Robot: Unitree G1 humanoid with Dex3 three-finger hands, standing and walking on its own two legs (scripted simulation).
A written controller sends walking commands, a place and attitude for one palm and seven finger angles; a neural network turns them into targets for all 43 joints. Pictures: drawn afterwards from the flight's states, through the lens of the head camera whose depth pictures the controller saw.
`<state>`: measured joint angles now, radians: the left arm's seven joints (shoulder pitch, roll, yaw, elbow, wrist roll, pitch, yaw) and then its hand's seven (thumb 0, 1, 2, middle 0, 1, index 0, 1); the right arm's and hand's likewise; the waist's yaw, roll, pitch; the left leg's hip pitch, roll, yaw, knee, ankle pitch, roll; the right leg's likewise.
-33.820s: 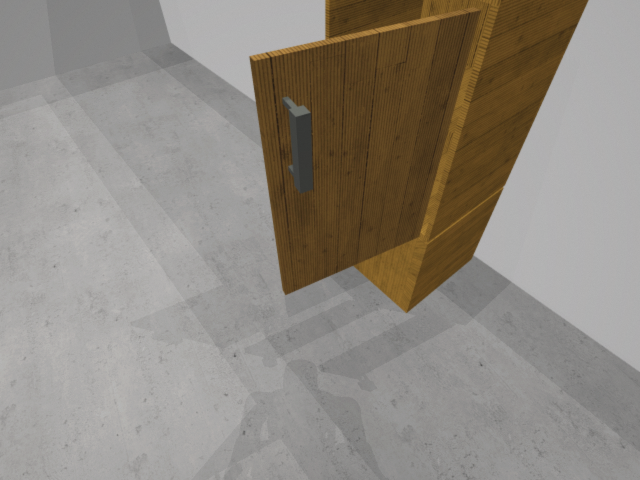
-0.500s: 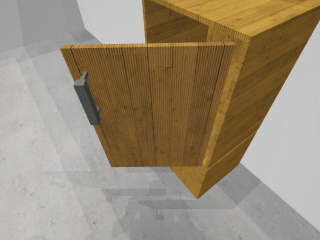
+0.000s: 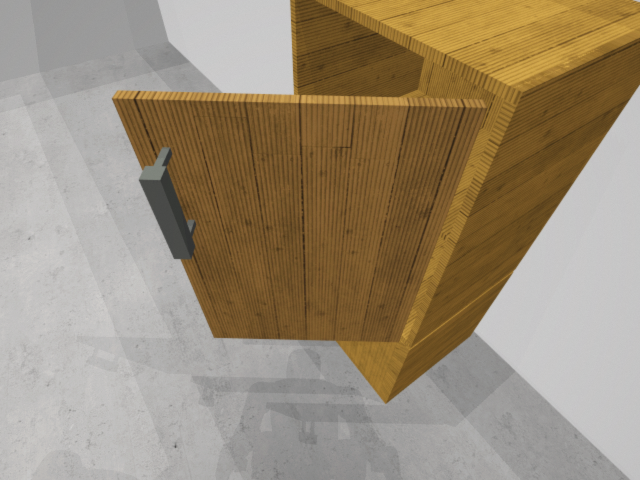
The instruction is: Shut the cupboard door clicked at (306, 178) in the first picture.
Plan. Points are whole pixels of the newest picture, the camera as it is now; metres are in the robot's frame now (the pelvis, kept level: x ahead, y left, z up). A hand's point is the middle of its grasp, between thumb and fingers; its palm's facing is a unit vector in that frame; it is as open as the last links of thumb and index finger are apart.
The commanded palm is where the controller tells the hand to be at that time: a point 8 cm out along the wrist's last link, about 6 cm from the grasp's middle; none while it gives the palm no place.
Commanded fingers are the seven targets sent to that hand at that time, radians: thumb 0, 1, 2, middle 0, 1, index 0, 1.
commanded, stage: come to a stop and stand still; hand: left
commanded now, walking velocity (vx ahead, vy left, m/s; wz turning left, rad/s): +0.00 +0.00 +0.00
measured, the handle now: (175, 205) +0.42 +0.23 +0.11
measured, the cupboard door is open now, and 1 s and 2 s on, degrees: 53 53 53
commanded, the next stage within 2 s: look again from close up in 0.36 s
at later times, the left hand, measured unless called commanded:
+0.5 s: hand out of the picture +0.02 +0.19 -0.17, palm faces +0.02 -0.98 -0.21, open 7.4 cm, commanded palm none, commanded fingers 0.00 0.90 0.90 -0.20 -0.30 -0.20 -0.30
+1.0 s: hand out of the picture +0.01 +0.19 -0.17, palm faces +0.03 -0.98 -0.19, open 7.4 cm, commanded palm none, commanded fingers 0.00 0.90 0.90 -0.20 -0.30 -0.20 -0.30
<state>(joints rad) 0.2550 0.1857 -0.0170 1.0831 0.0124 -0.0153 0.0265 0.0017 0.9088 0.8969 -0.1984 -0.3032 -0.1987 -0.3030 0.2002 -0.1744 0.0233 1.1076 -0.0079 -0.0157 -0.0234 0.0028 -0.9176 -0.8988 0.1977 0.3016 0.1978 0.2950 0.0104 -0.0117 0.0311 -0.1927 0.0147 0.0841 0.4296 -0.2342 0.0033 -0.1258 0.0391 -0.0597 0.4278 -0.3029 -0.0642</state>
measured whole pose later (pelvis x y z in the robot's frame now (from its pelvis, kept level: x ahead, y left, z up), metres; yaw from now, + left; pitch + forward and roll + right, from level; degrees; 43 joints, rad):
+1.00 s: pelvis +0.01 +0.02 +0.00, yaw +0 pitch -1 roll +1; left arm 0.26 0.18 -0.01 1.11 0.01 -0.01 0.03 0.00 0.91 0.90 -0.20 -0.30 -0.20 -0.30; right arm 0.22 -0.16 0.02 1.16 -0.01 -0.02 -0.03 0.00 -0.91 -0.90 0.20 0.30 0.20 0.30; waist 0.01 -0.03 0.03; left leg -0.15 -0.01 0.08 0.38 -0.22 0.03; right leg -0.08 0.02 -0.06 0.38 -0.29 -0.04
